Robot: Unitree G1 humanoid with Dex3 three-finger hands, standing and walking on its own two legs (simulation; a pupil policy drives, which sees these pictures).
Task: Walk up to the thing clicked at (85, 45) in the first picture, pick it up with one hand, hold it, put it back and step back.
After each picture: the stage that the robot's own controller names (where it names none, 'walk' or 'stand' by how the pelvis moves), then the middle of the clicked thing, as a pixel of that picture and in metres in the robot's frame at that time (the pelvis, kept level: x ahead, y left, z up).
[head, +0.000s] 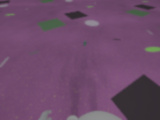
stand; (84, 43) +1.80 +0.13 -0.72
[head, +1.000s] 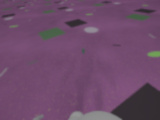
walk; (83, 50) +1.66 +0.27 -0.71
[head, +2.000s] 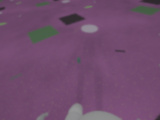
walk; (78, 60) +1.13 +0.31 -0.72
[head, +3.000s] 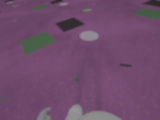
walk; (76, 78) +0.71 +0.27 -0.72
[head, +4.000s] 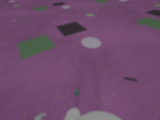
walk; (76, 92) +0.51 +0.21 -0.72
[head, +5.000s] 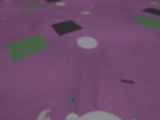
stand; (71, 98) +0.40 +0.23 -0.71
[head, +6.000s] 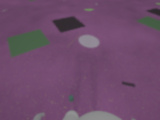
stand; (71, 98) +0.36 +0.20 -0.71
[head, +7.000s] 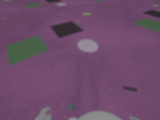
stand; (71, 107) +0.29 +0.20 -0.72
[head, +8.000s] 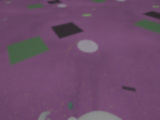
stand; (70, 106) +0.31 +0.22 -0.73
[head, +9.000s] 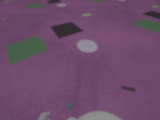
stand; (69, 106) +0.31 +0.23 -0.73
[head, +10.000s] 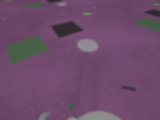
stand; (70, 105) +0.30 +0.23 -0.73
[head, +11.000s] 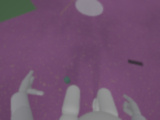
go down; (67, 80) +0.36 +0.22 -0.50
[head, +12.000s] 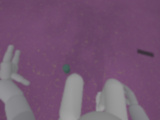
go down; (66, 69) +0.40 +0.22 -0.32
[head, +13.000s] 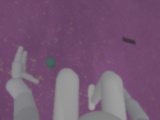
close in; (50, 63) +0.38 +0.25 -0.24
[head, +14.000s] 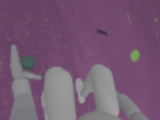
close in; (28, 63) +0.38 +0.27 -0.22
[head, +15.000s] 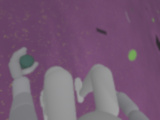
close; (26, 62) +0.37 +0.27 -0.22
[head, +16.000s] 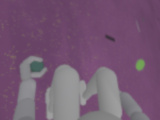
lift; (36, 67) +0.32 +0.26 -0.21
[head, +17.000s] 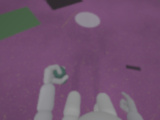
lift; (60, 75) +0.32 +0.19 +0.00
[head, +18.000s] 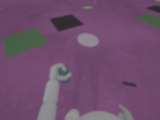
hold; (64, 75) +0.33 +0.18 +0.02
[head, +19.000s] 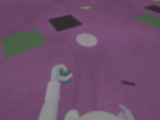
hold; (65, 75) +0.34 +0.18 +0.00
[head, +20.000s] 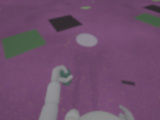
crouch; (66, 77) +0.33 +0.17 +0.00
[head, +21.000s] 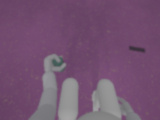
crouch; (59, 64) +0.39 +0.21 -0.11
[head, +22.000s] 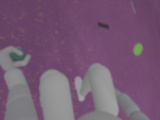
lower; (19, 58) +0.41 +0.29 -0.22
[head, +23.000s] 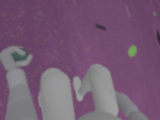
lower; (21, 57) +0.40 +0.28 -0.23
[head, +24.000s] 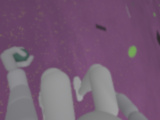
lower; (22, 58) +0.40 +0.28 -0.23
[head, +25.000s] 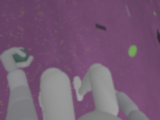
lower; (21, 58) +0.40 +0.28 -0.22
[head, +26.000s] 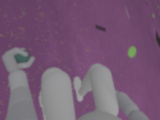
loosen; (23, 59) +0.40 +0.28 -0.22
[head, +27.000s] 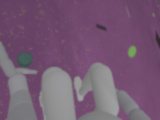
withdraw; (25, 60) +0.39 +0.26 -0.22
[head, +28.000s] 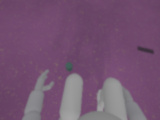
walk; (69, 67) +0.42 +0.20 -0.35
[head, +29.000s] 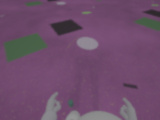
stand; (70, 103) +0.34 +0.20 -0.66
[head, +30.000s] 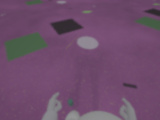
stand; (70, 102) +0.34 +0.20 -0.67
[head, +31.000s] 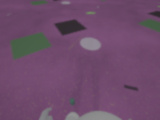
stand; (72, 101) +0.35 +0.19 -0.70
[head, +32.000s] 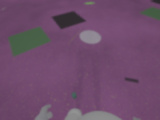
walk; (74, 95) +0.37 +0.19 -0.71
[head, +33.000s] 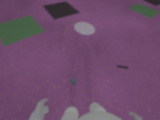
walk; (73, 81) +0.52 +0.15 -0.71
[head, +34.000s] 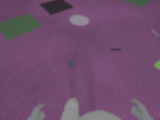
walk; (71, 63) +0.81 +0.31 -0.68
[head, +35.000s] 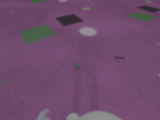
stand; (77, 66) +0.98 +0.22 -0.71
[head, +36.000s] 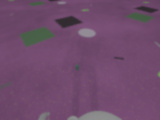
stand; (77, 67) +0.98 +0.22 -0.73
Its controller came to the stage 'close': yes
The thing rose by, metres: 0.72
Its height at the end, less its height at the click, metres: +0.00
